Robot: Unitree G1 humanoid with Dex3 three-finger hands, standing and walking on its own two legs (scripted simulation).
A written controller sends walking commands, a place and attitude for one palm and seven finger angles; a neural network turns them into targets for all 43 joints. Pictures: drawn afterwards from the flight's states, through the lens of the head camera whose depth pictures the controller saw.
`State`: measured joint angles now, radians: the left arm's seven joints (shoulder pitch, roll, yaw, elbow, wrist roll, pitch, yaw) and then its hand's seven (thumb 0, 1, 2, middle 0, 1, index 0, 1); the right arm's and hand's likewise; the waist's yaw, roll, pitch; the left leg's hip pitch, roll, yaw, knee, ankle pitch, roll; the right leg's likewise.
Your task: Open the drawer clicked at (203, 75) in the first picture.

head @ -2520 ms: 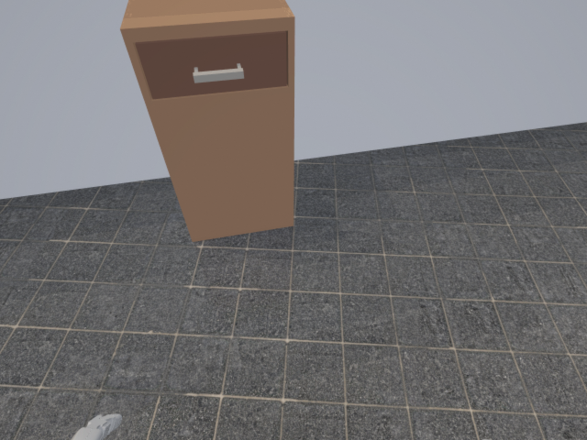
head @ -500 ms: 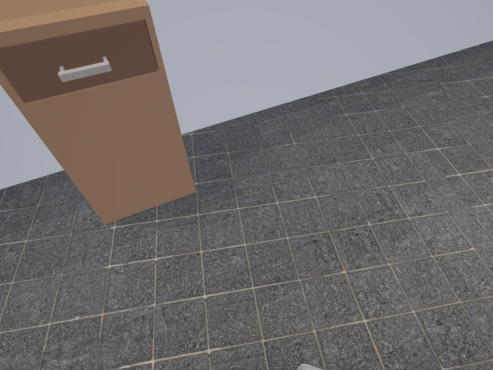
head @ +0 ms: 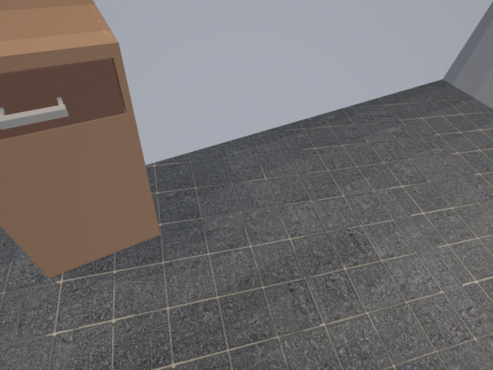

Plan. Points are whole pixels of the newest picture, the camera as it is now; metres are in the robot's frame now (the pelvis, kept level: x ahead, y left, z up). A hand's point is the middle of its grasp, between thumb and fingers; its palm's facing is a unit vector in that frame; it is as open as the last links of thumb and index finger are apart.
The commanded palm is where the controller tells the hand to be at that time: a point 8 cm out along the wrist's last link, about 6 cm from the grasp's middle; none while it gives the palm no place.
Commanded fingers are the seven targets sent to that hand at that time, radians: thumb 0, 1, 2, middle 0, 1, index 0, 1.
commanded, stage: turn to face it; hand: left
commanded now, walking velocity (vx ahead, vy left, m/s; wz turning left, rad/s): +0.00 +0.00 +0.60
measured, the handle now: (32, 111) +0.61 +0.56 +0.01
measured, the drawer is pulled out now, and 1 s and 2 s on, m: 0.00 0.00 0.00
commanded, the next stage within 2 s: take the last steps up to it in 0.84 s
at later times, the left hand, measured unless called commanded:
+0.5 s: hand (145, 356) +0.16 +0.18 -0.14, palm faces +0.25 -0.94 -0.23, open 7.4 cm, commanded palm none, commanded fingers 0.00 0.90 0.90 -0.20 -0.30 -0.20 -0.30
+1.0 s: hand out of the picture -0.10 +0.16 -0.18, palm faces +0.57 -0.79 -0.24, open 7.4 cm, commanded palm none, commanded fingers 0.00 0.90 0.90 -0.20 -0.30 -0.20 -0.30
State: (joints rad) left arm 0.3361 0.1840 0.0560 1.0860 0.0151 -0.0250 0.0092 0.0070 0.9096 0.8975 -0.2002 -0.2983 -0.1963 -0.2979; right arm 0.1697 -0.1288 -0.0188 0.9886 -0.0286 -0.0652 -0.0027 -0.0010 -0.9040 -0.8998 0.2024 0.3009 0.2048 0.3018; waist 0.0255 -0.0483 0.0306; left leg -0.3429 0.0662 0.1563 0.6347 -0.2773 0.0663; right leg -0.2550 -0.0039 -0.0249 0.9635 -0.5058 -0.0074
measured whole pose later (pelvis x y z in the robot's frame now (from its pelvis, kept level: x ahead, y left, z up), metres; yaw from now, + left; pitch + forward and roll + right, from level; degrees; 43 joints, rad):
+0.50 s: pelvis +0.06 -0.02 +0.00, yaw +14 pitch +0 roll +0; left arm 0.08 0.15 0.05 0.92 0.00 0.01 0.03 0.01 0.91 0.90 -0.20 -0.30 -0.20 -0.30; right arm 0.33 -0.18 -0.07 1.04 -0.02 0.03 -0.01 0.00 -0.90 -0.90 0.21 0.30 0.21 0.30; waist -0.06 0.05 0.05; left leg -0.30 -0.06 -0.06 0.59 -0.29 0.03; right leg -0.28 -0.02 -0.05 0.55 -0.28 0.03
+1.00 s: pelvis +0.03 -0.01 +0.00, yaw +30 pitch -1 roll +0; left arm 0.33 0.26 0.06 1.01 0.02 0.04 0.02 0.01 0.91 0.90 -0.20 -0.30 -0.20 -0.30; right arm 0.07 -0.23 -0.04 0.93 -0.02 0.03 0.01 0.00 -0.91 -0.90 0.20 0.30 0.20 0.30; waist 0.07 -0.05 0.09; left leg -0.25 0.01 0.09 0.62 -0.32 0.02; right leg -0.30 -0.16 -0.21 0.73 -0.43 0.05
